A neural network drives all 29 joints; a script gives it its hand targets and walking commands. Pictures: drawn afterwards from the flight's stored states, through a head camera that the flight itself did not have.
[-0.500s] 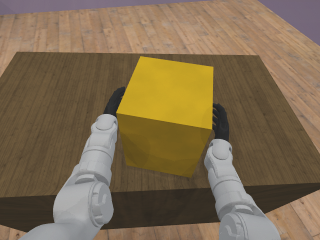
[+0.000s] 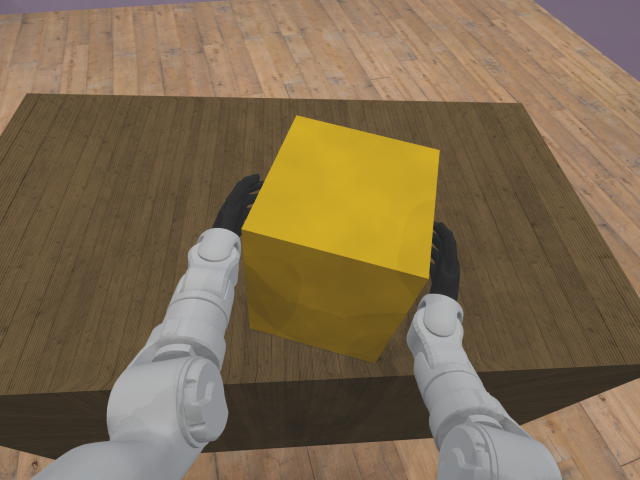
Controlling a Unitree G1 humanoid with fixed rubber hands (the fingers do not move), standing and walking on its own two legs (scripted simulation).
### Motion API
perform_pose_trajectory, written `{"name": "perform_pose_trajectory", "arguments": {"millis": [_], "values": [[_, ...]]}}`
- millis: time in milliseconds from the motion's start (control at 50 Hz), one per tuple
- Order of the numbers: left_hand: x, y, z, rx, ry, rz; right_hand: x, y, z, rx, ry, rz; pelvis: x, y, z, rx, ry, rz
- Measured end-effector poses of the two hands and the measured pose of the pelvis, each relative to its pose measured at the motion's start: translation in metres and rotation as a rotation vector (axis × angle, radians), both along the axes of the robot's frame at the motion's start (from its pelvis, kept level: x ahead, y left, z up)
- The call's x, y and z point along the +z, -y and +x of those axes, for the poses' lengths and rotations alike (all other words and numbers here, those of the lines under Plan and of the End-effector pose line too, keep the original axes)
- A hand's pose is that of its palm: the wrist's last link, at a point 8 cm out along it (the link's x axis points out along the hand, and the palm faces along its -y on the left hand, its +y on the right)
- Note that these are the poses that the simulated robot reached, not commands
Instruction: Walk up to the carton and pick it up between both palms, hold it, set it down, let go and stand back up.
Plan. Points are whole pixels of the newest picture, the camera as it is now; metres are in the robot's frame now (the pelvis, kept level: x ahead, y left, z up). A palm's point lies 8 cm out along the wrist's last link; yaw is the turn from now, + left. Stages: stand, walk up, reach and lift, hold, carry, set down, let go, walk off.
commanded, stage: set down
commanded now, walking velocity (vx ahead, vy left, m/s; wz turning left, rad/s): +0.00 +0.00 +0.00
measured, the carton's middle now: (337, 245) +0.41 -0.05 +0.00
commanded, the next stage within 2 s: none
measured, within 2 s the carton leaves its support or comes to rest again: rests again in 1.98 s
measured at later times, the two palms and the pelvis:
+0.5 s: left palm (230, 231) +0.42 +0.10 +0.04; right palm (440, 289) +0.32 -0.18 +0.02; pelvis +0.00 +0.00 +0.00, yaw +0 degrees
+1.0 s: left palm (229, 233) +0.42 +0.10 +0.03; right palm (437, 290) +0.32 -0.17 +0.02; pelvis +0.00 +0.00 +0.00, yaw +0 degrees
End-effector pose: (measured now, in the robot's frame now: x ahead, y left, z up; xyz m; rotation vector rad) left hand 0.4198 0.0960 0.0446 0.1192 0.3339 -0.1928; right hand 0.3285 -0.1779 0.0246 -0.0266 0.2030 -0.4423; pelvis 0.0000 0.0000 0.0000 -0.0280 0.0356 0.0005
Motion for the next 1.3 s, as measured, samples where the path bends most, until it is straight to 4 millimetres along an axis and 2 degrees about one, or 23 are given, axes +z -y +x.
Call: {"name": "perform_pose_trajectory", "arguments": {"millis": [1300], "values": [[-0.013,-0.003,0.003,-0.025,0.021,-0.002,-0.011,-0.003,-0.005,-0.020,0.034,-0.012,0.000,-0.001,0.003,0.000,-0.006,-0.001]]}}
